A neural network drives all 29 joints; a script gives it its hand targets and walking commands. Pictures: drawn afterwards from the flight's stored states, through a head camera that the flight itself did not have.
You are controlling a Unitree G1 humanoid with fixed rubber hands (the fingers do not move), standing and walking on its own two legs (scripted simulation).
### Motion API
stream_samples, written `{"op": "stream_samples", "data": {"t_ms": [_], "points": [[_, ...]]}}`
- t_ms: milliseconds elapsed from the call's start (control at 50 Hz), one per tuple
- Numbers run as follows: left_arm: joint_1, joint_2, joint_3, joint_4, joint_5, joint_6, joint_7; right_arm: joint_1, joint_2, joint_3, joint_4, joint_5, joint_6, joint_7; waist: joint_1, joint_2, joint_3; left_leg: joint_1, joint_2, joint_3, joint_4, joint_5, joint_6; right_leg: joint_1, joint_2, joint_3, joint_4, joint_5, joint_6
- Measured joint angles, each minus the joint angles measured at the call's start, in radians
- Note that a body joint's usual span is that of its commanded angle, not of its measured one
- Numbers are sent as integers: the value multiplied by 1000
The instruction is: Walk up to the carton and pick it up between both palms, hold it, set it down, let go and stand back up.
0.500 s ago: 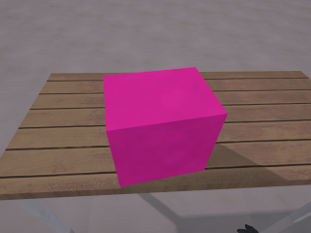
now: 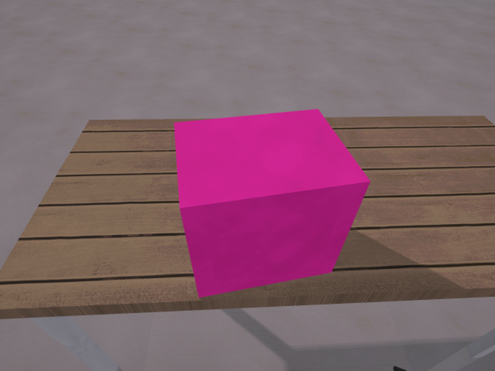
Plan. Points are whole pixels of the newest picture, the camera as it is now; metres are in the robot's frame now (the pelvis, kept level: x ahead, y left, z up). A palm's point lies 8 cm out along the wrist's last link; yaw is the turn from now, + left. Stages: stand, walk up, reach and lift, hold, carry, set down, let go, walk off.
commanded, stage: stand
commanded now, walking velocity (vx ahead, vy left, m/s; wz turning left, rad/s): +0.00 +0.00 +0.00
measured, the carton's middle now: (258, 203) +0.43 +0.00 +0.02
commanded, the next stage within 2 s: none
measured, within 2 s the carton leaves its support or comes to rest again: neither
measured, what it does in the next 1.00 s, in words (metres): stands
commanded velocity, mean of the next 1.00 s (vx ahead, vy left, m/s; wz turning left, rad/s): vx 0.00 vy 0.00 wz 0.00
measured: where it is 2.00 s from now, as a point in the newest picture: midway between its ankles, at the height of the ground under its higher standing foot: outside the picture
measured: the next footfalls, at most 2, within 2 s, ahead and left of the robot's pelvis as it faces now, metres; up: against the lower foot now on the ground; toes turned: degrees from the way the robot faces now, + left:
none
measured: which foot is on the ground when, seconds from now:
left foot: down 0.00-1.00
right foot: down 0.00-1.00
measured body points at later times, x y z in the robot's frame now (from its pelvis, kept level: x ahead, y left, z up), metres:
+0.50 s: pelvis +0.00 +0.00 +0.00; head -0.03 +0.01 +0.45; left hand +0.05 +0.30 -0.13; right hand +0.10 -0.26 -0.11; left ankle +0.01 +0.09 -0.74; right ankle -0.03 -0.13 -0.74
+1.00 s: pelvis +0.00 +0.00 +0.00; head -0.02 +0.01 +0.45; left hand +0.04 +0.30 -0.13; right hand +0.10 -0.26 -0.11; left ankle +0.01 +0.09 -0.74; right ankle -0.03 -0.13 -0.74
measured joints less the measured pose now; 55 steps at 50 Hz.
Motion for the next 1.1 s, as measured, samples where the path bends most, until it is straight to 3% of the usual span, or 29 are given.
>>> {"op": "stream_samples", "data": {"t_ms": [1100], "points": [[-1, 0, 0, 34, 0, 0, 0, -31, -6, 0, 56, 0, -2, -1, 0, 3, 16, 9, -14, 0, -16, 10, 7, 3, -14, 0, 0, 0, 9]]}}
